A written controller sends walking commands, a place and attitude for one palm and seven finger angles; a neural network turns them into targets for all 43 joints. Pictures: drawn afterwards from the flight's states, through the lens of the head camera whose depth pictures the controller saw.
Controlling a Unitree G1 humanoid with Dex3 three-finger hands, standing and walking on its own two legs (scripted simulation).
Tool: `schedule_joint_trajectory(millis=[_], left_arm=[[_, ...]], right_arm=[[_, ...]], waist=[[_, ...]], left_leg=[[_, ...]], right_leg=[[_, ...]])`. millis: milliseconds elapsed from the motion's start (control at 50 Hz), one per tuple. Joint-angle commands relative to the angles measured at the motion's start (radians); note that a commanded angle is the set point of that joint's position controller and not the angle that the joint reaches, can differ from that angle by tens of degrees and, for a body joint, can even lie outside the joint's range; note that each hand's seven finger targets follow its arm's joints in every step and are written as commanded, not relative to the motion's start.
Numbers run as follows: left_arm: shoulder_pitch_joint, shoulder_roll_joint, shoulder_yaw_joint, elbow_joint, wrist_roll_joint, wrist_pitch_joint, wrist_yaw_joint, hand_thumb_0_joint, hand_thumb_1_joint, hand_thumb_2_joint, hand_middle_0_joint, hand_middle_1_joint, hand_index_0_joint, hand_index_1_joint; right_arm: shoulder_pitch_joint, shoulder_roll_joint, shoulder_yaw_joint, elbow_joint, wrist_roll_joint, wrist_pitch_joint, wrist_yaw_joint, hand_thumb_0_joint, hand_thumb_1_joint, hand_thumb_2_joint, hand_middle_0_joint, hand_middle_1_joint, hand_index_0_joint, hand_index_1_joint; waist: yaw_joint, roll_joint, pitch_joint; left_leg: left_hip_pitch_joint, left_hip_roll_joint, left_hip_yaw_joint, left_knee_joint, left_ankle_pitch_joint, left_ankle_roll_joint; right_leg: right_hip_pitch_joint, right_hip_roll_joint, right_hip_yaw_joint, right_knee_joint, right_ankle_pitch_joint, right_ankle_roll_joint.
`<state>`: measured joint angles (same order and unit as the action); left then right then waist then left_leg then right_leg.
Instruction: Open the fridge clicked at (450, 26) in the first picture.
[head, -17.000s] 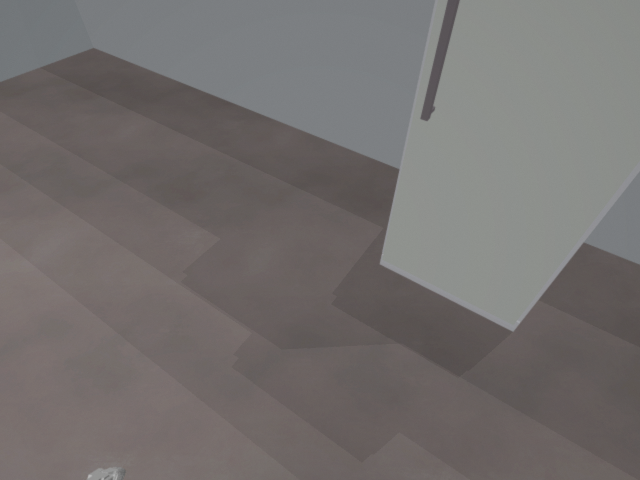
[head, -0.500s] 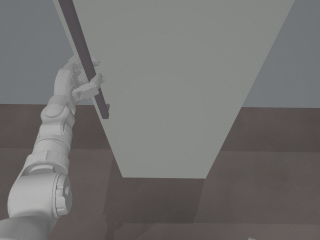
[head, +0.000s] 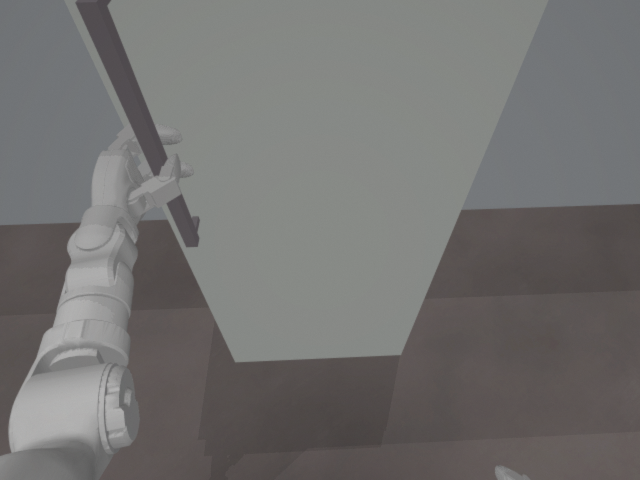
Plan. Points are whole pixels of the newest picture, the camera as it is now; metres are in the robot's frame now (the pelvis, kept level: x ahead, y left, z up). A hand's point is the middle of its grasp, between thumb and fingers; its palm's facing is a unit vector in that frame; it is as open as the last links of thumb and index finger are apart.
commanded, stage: grip the handle and tug to test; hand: left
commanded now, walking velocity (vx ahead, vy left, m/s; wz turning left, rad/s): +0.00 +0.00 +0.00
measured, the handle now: (159, 146) +0.50 +0.20 +0.15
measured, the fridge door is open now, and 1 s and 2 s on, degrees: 0 12 50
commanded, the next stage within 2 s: pull the door a little, standing still in 0.20 s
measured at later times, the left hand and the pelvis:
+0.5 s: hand (172, 183) +0.44 +0.17 +0.14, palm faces +0.03 -1.00 +0.01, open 5.6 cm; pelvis +0.03 +0.01 +0.01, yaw +0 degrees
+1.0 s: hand (171, 243) +0.35 +0.16 +0.14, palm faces +0.02 -0.99 -0.17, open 6.3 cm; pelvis +0.07 +0.02 +0.01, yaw -1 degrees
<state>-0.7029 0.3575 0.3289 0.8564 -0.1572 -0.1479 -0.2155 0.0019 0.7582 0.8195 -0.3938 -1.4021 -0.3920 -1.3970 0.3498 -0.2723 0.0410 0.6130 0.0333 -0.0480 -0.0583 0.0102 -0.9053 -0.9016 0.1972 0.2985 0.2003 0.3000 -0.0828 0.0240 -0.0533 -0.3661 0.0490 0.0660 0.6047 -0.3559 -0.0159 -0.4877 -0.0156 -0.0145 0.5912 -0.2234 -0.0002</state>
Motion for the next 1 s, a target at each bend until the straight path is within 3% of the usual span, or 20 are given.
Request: schedule_joint_trajectory(millis=[0,120,280,300,340,360,420,460,500,520,580,660,760,840,860,880,900,920,960,980], left_arm=[[-0.283,0.269,0.075,-0.319,-0.034,-0.072,-0.004,0.0,0.9,0.9,-0.45,-1.4,-0.45,-1.4],[-0.126,0.26,0.1,-0.449,-0.047,-0.026,-0.001,0.0,0.9,0.9,-0.45,-1.4,-0.45,-1.4],[0.0,0.227,0.101,-0.567,-0.052,0.051,0.017,0.0,0.9,0.9,-0.45,-1.4,-0.45,-1.4],[-0.104,0.194,0.049,-0.569,-0.044,0.058,0.021,0.0,0.9,0.9,-0.45,-1.4,-0.45,-1.4],[-0.212,0.154,0.011,-0.54,-0.038,0.075,0.038,0.0,0.9,0.9,-0.45,-1.4,-0.45,-1.4],[-0.217,0.115,-0.02,-0.55,-0.032,0.08,0.045,0.0,0.9,0.9,-0.45,-1.4,-0.45,-1.4],[-0.166,0.103,-0.026,-0.586,-0.019,0.08,0.061,0.0,0.9,0.9,-0.45,-1.4,-0.45,-1.4],[-0.126,0.09,-0.033,-0.611,-0.018,0.075,0.062,0.0,0.9,0.9,-0.45,-1.4,-0.45,-1.4],[-0.053,0.084,-0.038,-0.622,-0.017,0.07,0.058,0.0,0.9,0.9,-0.45,-1.4,-0.45,-1.4],[-0.029,0.079,-0.039,-0.648,-0.018,0.07,0.054,0.0,0.9,0.9,-0.45,-1.4,-0.45,-1.4],[0.072,0.07,-0.032,-0.696,-0.031,0.074,0.046,0.0,0.9,0.9,-0.45,-1.4,-0.45,-1.4],[0.226,0.045,-0.027,-0.822,-0.046,0.105,0.04,0.0,0.9,0.9,-0.45,-1.4,-0.45,-1.4],[0.503,0.007,-0.038,-1.064,-0.057,0.154,0.05,0.0,0.9,0.9,-0.45,-1.4,-0.45,-1.4],[0.808,-0.032,-0.067,-1.314,-0.061,0.198,0.065,0.0,0.9,0.9,-0.45,-1.4,-0.45,-1.4],[0.772,0.009,-0.045,-1.388,-0.06,0.206,0.076,0.0,0.9,0.9,-0.45,-1.4,-0.45,-1.4],[0.236,0.232,-0.004,-1.373,0.075,0.096,0.192,0.0,0.9,0.9,-0.45,-1.4,-0.45,-1.4],[0.427,0.083,-0.061,-1.227,0.073,0.073,0.229,0.0,0.9,0.9,-0.45,-1.4,-0.45,-1.4],[0.596,-0.009,-0.145,-1.192,0.09,0.069,0.24,0.0,0.9,0.9,-0.45,-1.4,-0.45,-1.4],[0.64,-0.029,-0.195,-1.249,0.11,0.054,0.251,0.0,0.9,0.9,-0.45,-1.4,-0.45,-1.4],[0.647,-0.027,-0.205,-1.279,0.114,0.048,0.257,0.0,0.9,0.9,-0.45,-1.4,-0.45,-1.4]], right_arm=[[-0.014,-0.136,-0.06,-0.141,0.004,-0.047,-0.008,0.0,-0.9,-0.9,0.2,0.3,0.2,0.3],[-0.036,-0.13,-0.066,-0.157,0.006,-0.042,-0.003,0.0,-0.9,-0.9,0.2,0.3,0.2,0.3],[-0.064,-0.122,-0.068,-0.17,0.008,-0.027,-0.004,0.0,-0.9,-0.9,0.2,0.3,0.2,0.3],[-0.067,-0.119,-0.062,-0.158,0.01,-0.023,-0.006,0.0,-0.9,-0.9,0.2,0.3,0.2,0.3],[-0.049,-0.118,-0.067,-0.138,0.004,-0.021,-0.011,0.0,-0.9,-0.9,0.2,0.3,0.2,0.3],[-0.048,-0.113,-0.07,-0.139,0.003,-0.022,-0.01,0.0,-0.9,-0.9,0.2,0.3,0.2,0.3],[-0.05,-0.106,-0.07,-0.136,-0.001,-0.024,-0.005,0.0,-0.9,-0.9,0.2,0.3,0.2,0.3],[-0.058,-0.102,-0.068,-0.138,-0.005,-0.026,0.002,0.0,-0.9,-0.9,0.2,0.3,0.2,0.3],[-0.069,-0.103,-0.067,-0.148,-0.002,-0.024,0.005,0.0,-0.9,-0.9,0.2,0.3,0.2,0.3],[-0.081,-0.101,-0.066,-0.156,-0.002,-0.024,0.007,0.0,-0.9,-0.9,0.2,0.3,0.2,0.3],[-0.104,-0.101,-0.063,-0.177,0.0,-0.024,0.011,0.0,-0.9,-0.9,0.2,0.3,0.2,0.3],[-0.14,-0.091,-0.061,-0.199,0.005,-0.023,0.018,0.0,-0.9,-0.9,0.2,0.3,0.2,0.3],[-0.18,-0.078,-0.058,-0.236,0.007,-0.024,0.031,0.0,-0.9,-0.9,0.2,0.3,0.2,0.3],[-0.21,-0.064,-0.056,-0.268,0.005,-0.025,0.039,0.0,-0.9,-0.9,0.2,0.3,0.2,0.3],[-0.215,-0.068,-0.055,-0.262,0.006,-0.025,0.036,0.0,-0.9,-0.9,0.2,0.3,0.2,0.3],[-0.184,-0.074,-0.031,-0.241,-0.003,-0.032,-0.006,0.0,-0.9,-0.9,0.2,0.3,0.2,0.3],[-0.188,-0.071,-0.052,-0.189,-0.021,-0.029,-0.016,0.0,-0.9,-0.9,0.2,0.3,0.2,0.3],[-0.187,-0.073,-0.056,-0.193,-0.029,-0.019,-0.026,0.0,-0.9,-0.9,0.2,0.3,0.2,0.3],[-0.182,-0.077,-0.061,-0.206,-0.038,0.007,-0.029,0.0,-0.9,-0.9,0.2,0.3,0.2,0.3],[-0.193,-0.077,-0.063,-0.208,-0.039,0.017,-0.031,0.0,-0.9,-0.9,0.2,0.3,0.2,0.3]], waist=[[0.08,-0.013,-0.384],[0.112,-0.009,-0.398],[0.12,-0.004,-0.374],[0.081,0.017,-0.329],[0.055,-0.015,-0.325],[0.057,0.005,-0.345],[0.076,0.046,-0.393],[0.089,0.038,-0.41],[0.1,0.004,-0.399],[0.108,0.024,-0.398],[0.128,-0.011,-0.388],[0.144,-0.012,-0.365],[0.163,0.038,-0.338],[0.17,0.013,-0.298],[0.16,0.022,-0.292],[0.045,0.045,-0.102],[0.053,-0.034,-0.149],[0.06,-0.034,-0.169],[0.049,0.003,-0.243],[0.047,0.018,-0.261]], left_leg=[[-0.005,-0.041,-0.005,-0.086,0.321,0.039],[0.033,-0.036,0.009,-0.095,0.43,0.035],[0.085,-0.027,0.016,-0.103,0.557,0.03],[0.094,-0.027,0.012,-0.104,0.548,0.029],[0.114,-0.024,0.0,-0.097,0.541,0.03],[0.134,-0.026,0.0,-0.092,0.564,0.028],[0.177,-0.026,-0.004,-0.079,0.658,0.022],[0.185,-0.024,-0.006,-0.079,0.698,0.02],[0.181,-0.017,-0.012,-0.088,0.715,0.019],[0.183,-0.017,-0.009,-0.091,0.711,0.018],[0.178,-0.014,-0.006,-0.102,0.721,0.019],[0.18,-0.012,0.004,-0.12,0.712,0.016],[0.197,-0.009,0.007,-0.127,0.761,0.006],[0.201,-0.004,0.003,-0.13,0.756,0.007],[0.206,-0.005,0.002,-0.135,0.718,0.008],[0.173,-0.008,0.019,-0.112,0.518,0.026],[0.182,0.001,-0.014,-0.091,0.451,0.035],[0.229,0.008,-0.018,-0.088,0.512,0.039],[0.3,0.032,-0.031,-0.07,0.831,0.033],[0.344,0.041,-0.043,-0.066,0.935,0.033]], right_leg=[[0.397,0.012,0.001,-0.022,0.376,-0.023],[0.451,0.009,-0.003,-0.021,0.486,-0.025],[0.476,0.007,-0.011,-0.028,0.584,-0.027],[0.434,0.008,-0.014,-0.038,0.577,-0.024],[0.394,0.013,-0.019,-0.044,0.549,-0.019],[0.39,0.013,-0.021,-0.042,0.552,-0.02],[0.405,0.009,-0.022,-0.035,0.59,-0.024],[0.428,0.007,-0.024,-0.03,0.624,-0.027],[0.442,0.006,-0.03,-0.027,0.623,-0.029],[0.445,0.005,-0.028,-0.028,0.616,-0.029],[0.486,0.003,-0.03,-0.031,0.638,-0.034],[0.506,0.002,-0.033,-0.039,0.647,-0.032],[0.521,0.0,-0.043,-0.04,0.671,-0.034],[0.51,-0.001,-0.055,-0.046,0.655,-0.028],[0.502,0.0,-0.053,-0.054,0.639,-0.027],[0.385,-0.047,0.03,-0.142,0.615,-0.014],[0.36,-0.073,0.027,-0.151,0.553,-0.027],[0.351,-0.076,0.022,-0.131,0.604,-0.03],[0.373,-0.064,-0.014,-0.06,0.74,-0.018],[0.358,-0.055,-0.027,-0.037,0.735,-0.007]])
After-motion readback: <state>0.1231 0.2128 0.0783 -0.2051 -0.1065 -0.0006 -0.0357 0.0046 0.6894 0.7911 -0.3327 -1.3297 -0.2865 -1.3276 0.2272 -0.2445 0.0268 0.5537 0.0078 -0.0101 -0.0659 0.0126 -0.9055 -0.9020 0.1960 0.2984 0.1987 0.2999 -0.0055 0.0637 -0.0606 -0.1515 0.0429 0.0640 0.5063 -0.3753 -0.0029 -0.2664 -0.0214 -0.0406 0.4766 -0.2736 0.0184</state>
